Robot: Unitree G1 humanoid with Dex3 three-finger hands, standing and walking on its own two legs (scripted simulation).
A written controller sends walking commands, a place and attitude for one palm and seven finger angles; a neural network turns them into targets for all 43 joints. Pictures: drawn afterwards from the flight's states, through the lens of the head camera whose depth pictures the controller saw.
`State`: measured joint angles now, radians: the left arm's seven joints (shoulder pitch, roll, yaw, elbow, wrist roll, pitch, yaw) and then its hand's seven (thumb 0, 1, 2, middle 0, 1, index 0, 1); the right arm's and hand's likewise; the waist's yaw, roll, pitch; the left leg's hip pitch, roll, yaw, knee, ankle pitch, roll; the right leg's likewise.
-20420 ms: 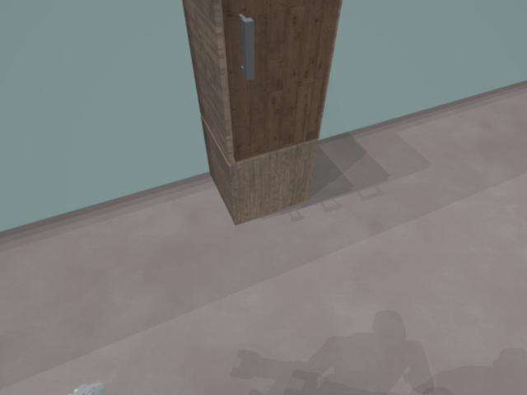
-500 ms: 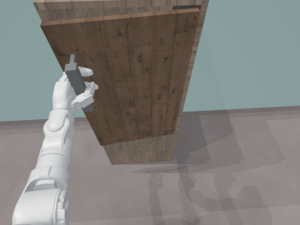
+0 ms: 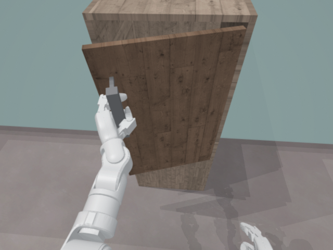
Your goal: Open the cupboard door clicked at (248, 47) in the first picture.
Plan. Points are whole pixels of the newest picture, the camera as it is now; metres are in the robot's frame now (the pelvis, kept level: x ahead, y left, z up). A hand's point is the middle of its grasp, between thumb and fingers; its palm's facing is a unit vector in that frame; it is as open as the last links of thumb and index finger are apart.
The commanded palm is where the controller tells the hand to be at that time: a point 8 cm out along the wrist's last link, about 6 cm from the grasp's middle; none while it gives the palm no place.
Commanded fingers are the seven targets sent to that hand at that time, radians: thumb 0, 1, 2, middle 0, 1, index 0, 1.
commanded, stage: pull the door open along its arc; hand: left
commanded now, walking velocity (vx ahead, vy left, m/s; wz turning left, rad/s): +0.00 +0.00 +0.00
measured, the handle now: (118, 108) +0.43 +0.15 +0.10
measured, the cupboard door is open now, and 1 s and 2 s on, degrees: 17 39 38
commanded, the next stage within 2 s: open thumb and fingers to let go in 0.42 s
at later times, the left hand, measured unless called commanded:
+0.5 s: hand (156, 165) +0.27 +0.04 +0.11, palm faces +0.22 -0.97 -0.02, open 6.5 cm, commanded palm +0.23 +0.09 +0.10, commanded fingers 0.00 0.90 0.90 -0.40 -1.35 -0.40 -1.35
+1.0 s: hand (154, 158) +0.28 +0.05 +0.11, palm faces +0.32 -0.95 -0.02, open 11.9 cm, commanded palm +0.23 +0.09 +0.10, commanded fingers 0.00 -0.50 0.30 -0.28 -1.05 -0.28 -1.05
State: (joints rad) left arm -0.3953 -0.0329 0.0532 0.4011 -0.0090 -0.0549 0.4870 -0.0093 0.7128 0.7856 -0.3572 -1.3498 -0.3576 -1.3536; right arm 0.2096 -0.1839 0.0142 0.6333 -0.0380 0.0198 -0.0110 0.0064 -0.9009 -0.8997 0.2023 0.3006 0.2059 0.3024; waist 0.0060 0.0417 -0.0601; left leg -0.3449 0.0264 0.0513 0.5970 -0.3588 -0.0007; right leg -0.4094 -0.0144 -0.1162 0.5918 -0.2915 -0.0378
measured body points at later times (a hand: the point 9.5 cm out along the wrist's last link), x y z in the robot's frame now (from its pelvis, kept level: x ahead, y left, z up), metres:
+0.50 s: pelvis +0.01 -0.01 +0.00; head +0.00 -0.04 +0.45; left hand +0.25 +0.09 +0.11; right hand +0.22 -0.21 -0.08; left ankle -0.04 +0.12 -0.73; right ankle +0.00 -0.09 -0.73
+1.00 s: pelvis -0.03 -0.02 +0.00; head -0.03 -0.04 +0.45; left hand +0.26 +0.09 +0.12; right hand +0.15 -0.23 -0.10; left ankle -0.04 +0.12 -0.73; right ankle +0.00 -0.09 -0.73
